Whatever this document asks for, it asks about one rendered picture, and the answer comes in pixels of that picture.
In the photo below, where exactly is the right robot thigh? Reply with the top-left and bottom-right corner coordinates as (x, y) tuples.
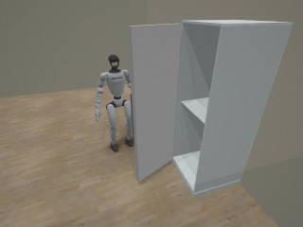
(106, 102), (117, 131)

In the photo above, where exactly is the right robot upper arm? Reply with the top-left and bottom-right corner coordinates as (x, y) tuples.
(98, 72), (108, 94)

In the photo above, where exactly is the robot right shin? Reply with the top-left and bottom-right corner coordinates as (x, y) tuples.
(109, 126), (116, 145)

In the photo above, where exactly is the fridge door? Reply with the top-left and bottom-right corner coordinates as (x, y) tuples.
(128, 23), (182, 182)

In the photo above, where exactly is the right robot forearm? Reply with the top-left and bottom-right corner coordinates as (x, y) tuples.
(95, 88), (102, 109)

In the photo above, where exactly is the right robot hand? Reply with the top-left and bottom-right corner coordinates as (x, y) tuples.
(94, 109), (101, 123)

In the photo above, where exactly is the left robot upper arm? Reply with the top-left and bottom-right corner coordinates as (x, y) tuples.
(122, 69), (132, 88)

